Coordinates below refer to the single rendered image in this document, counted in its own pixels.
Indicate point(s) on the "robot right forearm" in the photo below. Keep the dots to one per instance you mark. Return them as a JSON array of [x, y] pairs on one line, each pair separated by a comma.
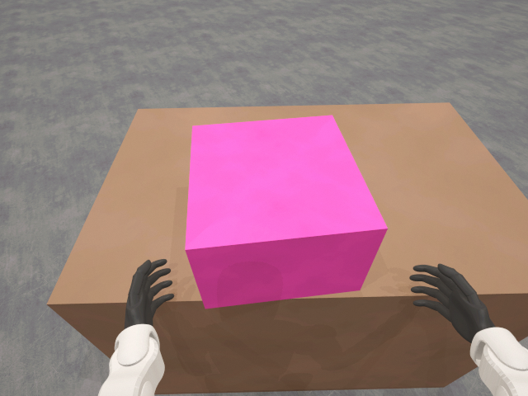
[[502, 362]]

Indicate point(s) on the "right robot hand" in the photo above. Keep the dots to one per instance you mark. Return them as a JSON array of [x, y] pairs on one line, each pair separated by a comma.
[[460, 303]]

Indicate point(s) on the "carton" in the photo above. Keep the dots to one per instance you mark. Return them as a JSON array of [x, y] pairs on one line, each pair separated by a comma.
[[277, 209]]

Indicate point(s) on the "robot left forearm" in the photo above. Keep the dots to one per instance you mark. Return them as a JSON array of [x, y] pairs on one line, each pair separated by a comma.
[[136, 366]]

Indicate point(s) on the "pedestal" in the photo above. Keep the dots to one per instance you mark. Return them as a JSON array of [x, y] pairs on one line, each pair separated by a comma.
[[443, 197]]

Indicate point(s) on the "left robot hand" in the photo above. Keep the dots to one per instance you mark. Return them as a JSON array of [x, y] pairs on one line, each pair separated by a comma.
[[140, 306]]

